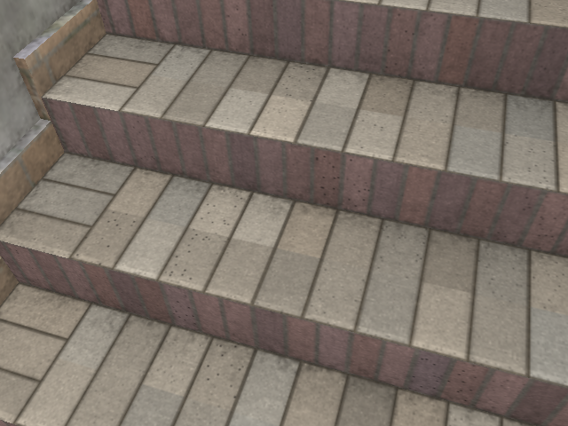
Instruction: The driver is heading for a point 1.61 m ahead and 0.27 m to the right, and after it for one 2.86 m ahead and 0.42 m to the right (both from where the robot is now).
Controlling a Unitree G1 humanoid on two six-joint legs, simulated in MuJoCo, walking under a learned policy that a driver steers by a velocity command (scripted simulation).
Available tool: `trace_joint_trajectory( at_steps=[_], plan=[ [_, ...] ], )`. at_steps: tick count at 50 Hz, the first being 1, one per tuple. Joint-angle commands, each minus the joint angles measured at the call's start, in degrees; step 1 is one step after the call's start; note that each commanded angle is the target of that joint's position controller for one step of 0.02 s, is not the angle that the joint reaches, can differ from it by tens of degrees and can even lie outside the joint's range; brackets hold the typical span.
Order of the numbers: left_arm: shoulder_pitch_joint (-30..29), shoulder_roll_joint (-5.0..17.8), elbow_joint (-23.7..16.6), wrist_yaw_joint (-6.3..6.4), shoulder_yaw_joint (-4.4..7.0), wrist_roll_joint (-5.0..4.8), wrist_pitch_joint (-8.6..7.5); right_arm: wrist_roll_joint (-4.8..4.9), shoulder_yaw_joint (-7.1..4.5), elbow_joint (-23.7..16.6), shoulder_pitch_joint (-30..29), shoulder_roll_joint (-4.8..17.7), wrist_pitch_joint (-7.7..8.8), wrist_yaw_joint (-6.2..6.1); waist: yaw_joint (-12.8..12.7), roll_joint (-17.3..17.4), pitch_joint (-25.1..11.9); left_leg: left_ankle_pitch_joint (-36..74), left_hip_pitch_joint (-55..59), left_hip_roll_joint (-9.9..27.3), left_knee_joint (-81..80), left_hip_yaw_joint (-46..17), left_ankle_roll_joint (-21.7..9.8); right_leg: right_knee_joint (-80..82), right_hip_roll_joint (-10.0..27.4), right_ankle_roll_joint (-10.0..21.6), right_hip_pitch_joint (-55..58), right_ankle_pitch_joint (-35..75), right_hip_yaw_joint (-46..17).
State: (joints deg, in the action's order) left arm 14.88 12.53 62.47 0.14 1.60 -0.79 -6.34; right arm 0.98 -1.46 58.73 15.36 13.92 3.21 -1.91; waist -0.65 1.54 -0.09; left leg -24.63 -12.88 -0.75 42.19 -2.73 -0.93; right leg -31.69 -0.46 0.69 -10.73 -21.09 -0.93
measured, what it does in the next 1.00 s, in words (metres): steps on the spot: left foot, then right foot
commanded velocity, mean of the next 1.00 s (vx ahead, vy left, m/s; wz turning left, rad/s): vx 0.10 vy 0.00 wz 0.00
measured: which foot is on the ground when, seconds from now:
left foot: up 0.00-0.20, down 0.22-1.00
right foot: down 0.00-0.22, up 0.24-0.46, down 0.48-1.00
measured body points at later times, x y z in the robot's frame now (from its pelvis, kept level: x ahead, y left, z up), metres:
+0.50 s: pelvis +0.07 +0.04 +0.00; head +0.08 +0.04 +0.45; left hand +0.07 +0.25 -0.16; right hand +0.09 -0.18 -0.15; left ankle +0.13 +0.12 -0.73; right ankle +0.05 -0.07 -0.73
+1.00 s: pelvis +0.09 +0.03 +0.01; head +0.11 +0.03 +0.46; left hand +0.07 +0.26 -0.14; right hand +0.12 -0.21 -0.14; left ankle +0.13 +0.12 -0.73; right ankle +0.05 -0.07 -0.73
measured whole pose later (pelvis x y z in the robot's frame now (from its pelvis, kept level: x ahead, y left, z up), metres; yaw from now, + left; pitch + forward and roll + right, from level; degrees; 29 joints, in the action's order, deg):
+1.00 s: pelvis +0.09 +0.03 +0.01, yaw +0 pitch +0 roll +0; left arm 19.7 9.1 63.4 1.9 0.1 0.5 -1.0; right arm -0.4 -1.3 58.4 14.5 10.1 -1.9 -2.7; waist 0.3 0.2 1.6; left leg -9.0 -13.0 -1.5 22.3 3.3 -2.8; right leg -21.7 -1.4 1.8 -5.8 -15.6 2.1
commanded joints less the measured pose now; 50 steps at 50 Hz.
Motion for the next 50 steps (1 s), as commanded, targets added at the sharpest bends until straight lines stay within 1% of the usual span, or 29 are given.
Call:
trace_joint_trajectory(
  at_steps=[1, 2, 3, 4, 5, 6, 7, 8, 9, 10, 11, 12, 13, 14, 15, 16, 17, 18, 21, 23, 24, 25, 26, 27, 28, 30, 32, 36, 50],
  plan=[
    [17.8, 11.0, 3.2, 0.09, 2.47, 0.49, -0.76, 1.35, -0.75, -6.1, -7.3, 3.9, 1.84, 0.83, -5.2, -9.0, 2.3, -13.5, -33.2, 1.1, 31.5, -0.4, -0.1, 15.7, 24.6, 19.6, 21.4, 29.0, -31.0],
    [13.9, 9.7, 1.9, 0.41, 2.23, 0.47, -0.56, 1.90, -0.66, -6.7, -8.6, 3.3, 1.86, 1.26, -3.6, -7.5, 3.9, -10.6, -36.3, 3.7, 32.9, -1.2, -0.8, 15.6, 23.4, 17.1, 20.1, 29.5, -26.3],
    [9.3, 8.2, 0.2, 0.66, 1.81, 0.26, -0.05, 1.53, -0.91, -7.5, -9.8, 3.7, 2.05, 1.40, -1.9, -5.7, 5.4, -7.1, -35.7, 5.8, 27.8, -0.7, -0.9, 16.7, 20.9, 13.3, 17.1, 31.9, -20.8],
    [5.7, 5.3, -0.5, 1.10, 0.74, 4.00, 1.11, -4.70, -0.18, -8.2, -11.9, 1.6, 1.24, 1.99, -0.6, -3.6, 5.8, -1.5, -28.0, 4.7, 21.8, 3.0, -0.6, 15.5, 14.5, 9.6, 10.4, 39.1, -12.4],
    [2.8, 5.0, -1.6, 1.49, 0.48, 4.25, 1.70, -4.49, 0.14, -7.5, -9.1, 0.1, 0.50, 2.47, 1.0, -5.6, 3.9, 0.3, -19.8, 2.6, 14.8, 5.6, -0.1, 14.8, 11.4, 7.8, 5.5, 46.2, -6.2],
    [0.7, 4.5, -2.2, 1.57, -0.03, 4.09, 2.03, -3.48, 0.78, -7.3, -7.9, -1.0, -0.07, 2.61, 2.2, -6.6, 2.7, 1.3, -11.5, 1.8, 6.2, 6.3, 0.4, 13.5, 9.3, 6.2, 1.3, 50.6, -2.1],
    [1.3, 5.9, -1.9, 1.65, 0.08, 3.56, 2.12, -2.33, 0.88, -7.0, -7.1, -0.8, -0.59, 2.21, 2.1, -9.4, 1.5, 5.0, -6.8, 0.1, -0.3, 7.3, 0.9, 12.0, 8.5, 5.6, 0.9, 55.5, -1.4],
    [3.5, 7.0, -0.9, 1.68, 0.38, 2.87, 2.16, -1.50, 0.68, -5.3, -2.6, -0.2, -1.33, 1.13, 3.0, -12.7, -0.6, 10.4, -2.0, -1.1, -4.0, 8.2, 0.6, 9.0, 9.0, 5.6, 1.8, 59.7, -1.5],
    [3.5, 6.9, -0.7, 1.74, 0.36, 1.38, 2.03, -1.36, 0.51, -2.2, 6.3, 0.0, -1.58, 0.15, 6.4, -12.3, -3.5, 21.3, 7.3, -1.7, -10.2, 9.0, -0.3, 3.6, 8.6, 5.0, -0.2, 61.9, -0.3],
    [2.5, 6.9, -1.1, 1.47, 0.43, 0.07, 1.90, -1.55, -0.06, 0.1, 11.5, 1.7, -1.35, -0.45, 8.7, -9.0, -4.5, 28.1, 13.5, -2.5, -17.1, 9.5, -0.6, -2.7, 6.8, 4.0, -2.4, 54.6, 0.1],
    [1.9, 6.0, -2.0, 0.99, 0.14, -0.68, 1.57, -2.81, -0.30, 0.9, 13.6, 3.4, -0.65, -0.74, 9.2, -3.4, -5.1, 39.1, 20.1, 2.2, -19.8, 5.9, -0.7, -10.5, 4.3, 2.4, -9.0, 32.4, 0.1],
    [5.9, 0.8, -2.6, 0.93, -0.81, -0.52, 2.38, -3.66, 0.09, 0.1, 12.9, 7.0, 0.32, -0.45, 4.7, 9.7, -7.2, 70.8, 20.3, 19.4, -21.0, -12.3, -3.7, -23.7, -1.6, -0.4, -13.2, -10.4, 2.6],
    [14.9, -0.9, 1.6, 1.76, -0.98, -0.61, 5.17, -2.49, 0.62, -0.3, 10.2, 6.7, 0.29, -0.07, 1.1, 8.6, -11.4, 64.0, 9.9, 23.9, -21.8, -13.5, -11.2, -29.4, 0.7, -0.5, -3.1, -15.2, -2.7],
    [15.2, -0.8, 2.4, 2.01, -1.35, 0.97, 6.88, -1.79, 1.17, -2.8, 1.8, 4.0, -0.35, 0.08, -0.9, 7.2, -5.1, 39.6, 2.3, 21.1, -25.3, -13.8, -13.3, -30.7, 2.0, -1.4, -3.8, -14.8, -1.1],
    [11.7, -0.6, 1.7, 1.93, -1.45, 2.53, 7.72, -1.83, 2.13, -4.3, -3.7, 1.2, -0.97, -0.03, -1.3, 5.5, 1.3, 21.2, -4.9, 17.2, -29.1, -11.5, -11.5, -28.5, 2.8, -2.1, -4.4, -13.1, -0.6],
    [9.5, 0.2, 1.2, 1.88, -1.26, 2.63, 8.34, -2.60, 2.96, -5.0, -5.8, 0.1, -1.46, -0.46, -1.5, 6.1, 4.0, 15.7, -7.2, 14.8, -30.7, -10.3, -9.9, -26.1, 2.5, -2.5, -4.6, -11.2, 0.4],
    [8.9, 0.8, 1.1, 1.77, -1.31, 2.61, 8.85, -3.07, 3.35, -4.7, -5.2, 0.1, -1.63, -1.00, -1.9, 6.2, 4.6, 17.9, -8.6, 13.0, -30.6, -7.1, -8.9, -21.0, 2.7, -2.6, -2.5, -10.2, 1.0],
    [11.1, -0.6, 2.1, 1.80, -1.80, 2.41, 9.07, -2.96, 3.41, -3.9, -3.6, 0.4, -1.88, -1.24, -2.1, 5.7, 3.5, 21.8, -9.2, 11.4, -29.4, -4.0, -8.2, -16.5, 1.9, -2.5, 1.5, -9.1, 2.2],
    [12.1, -2.0, 3.2, 3.05, -2.50, 1.01, 8.94, -2.00, 3.35, -2.2, 1.1, -0.5, -2.37, -1.53, -1.0, 4.9, 1.5, 22.8, -4.2, 11.2, -26.4, -5.1, -8.5, -1.5, 1.1, -1.5, 4.4, -2.0, 2.7],
    [11.3, -1.3, 3.5, 3.29, -2.85, 1.58, 8.52, -1.15, 2.77, -2.2, 1.9, 0.0, -2.84, -1.04, -0.5, 2.5, 4.0, 13.6, -4.5, 9.9, -25.5, -5.9, -5.8, 11.7, 1.3, -0.4, 5.4, 9.3, 1.6],
    [11.3, -0.1, 3.2, 3.08, -2.83, 2.32, 8.03, -1.02, 2.52, -2.3, 3.1, 0.1, -2.87, -0.52, 0.4, 1.7, 3.0, 7.9, -5.9, 9.7, -25.9, -6.7, -4.2, 11.8, 3.6, 0.0, 7.7, 11.5, -0.9],
    [9.4, 0.6, 2.7, 2.63, -2.95, 2.40, 7.62, -0.83, 2.79, -2.3, 4.0, -1.3, -3.25, -0.17, 1.7, -2.3, 5.9, 0.0, -4.6, 7.5, -29.2, -4.7, -2.5, 11.7, 4.8, 0.6, 1.0, 5.1, -2.7],
    [8.1, -0.6, 2.3, 2.24, -3.23, 2.41, 7.17, -1.36, 2.82, -1.5, 4.2, -1.2, -3.57, -0.13, 1.7, -3.8, 9.2, 1.0, -2.8, 6.9, -28.7, -3.7, -1.9, 13.2, 4.9, 1.2, -3.2, 1.8, -3.2],
    [7.2, 3.7, 2.6, 2.07, -1.57, 0.91, 7.04, -1.00, 0.84, -2.0, 1.1, 3.4, -3.64, -0.15, 0.9, -3.8, 10.5, 1.7, -2.7, 3.6, -26.0, -1.2, -1.7, 12.7, 3.4, 0.5, -4.5, 0.6, -1.5],
    [7.3, 3.4, 2.5, 2.02, -1.45, 1.23, 6.55, -1.16, 0.84, -2.1, 1.3, 2.6, -3.66, -0.36, 1.1, -4.2, 8.8, 4.7, -1.7, 3.7, -25.1, -0.6, -2.1, 13.6, 3.6, 0.2, -4.5, 2.4, -1.9],
    [7.9, 0.4, 2.5, 1.75, -1.65, 1.27, 5.69, -1.22, 0.87, -1.3, 3.5, 0.6, -3.96, -0.63, 1.4, -4.3, 6.3, 11.2, 0.9, 3.5, -23.9, 0.0, -2.4, 14.1, 3.8, 0.2, -4.0, 5.3, -2.2],
    [8.9, -0.3, 2.7, 1.61, -1.64, 1.08, 5.29, -1.33, 0.77, -1.1, 4.1, -0.3, -4.21, -0.71, 1.4, -3.6, 4.2, 15.8, 3.0, 3.8, -23.1, 0.1, -2.8, 14.0, 3.8, 0.3, -3.6, 7.8, -2.0],
    [9.7, 0.6, 2.4, 1.66, -1.36, 1.08, 5.20, -1.30, 0.34, -1.1, 4.3, 0.0, -4.59, -0.79, 1.3, -2.6, 2.7, 19.9, 4.6, 4.1, -22.4, 0.0, -3.0, 14.1, 3.8, 0.4, -3.0, 10.3, -1.9],
    [10.3, 1.9, 0.5, 1.91, -0.54, 1.27, 5.22, -1.35, -0.91, -1.4, 2.2, 1.0, -4.90, -1.05, 1.1, -1.7, 3.3, 24.1, 5.3, 4.8, -22.4, -0.3, -2.9, 15.0, 4.1, 0.7, -1.8, 13.4, -1.8]
  ],
)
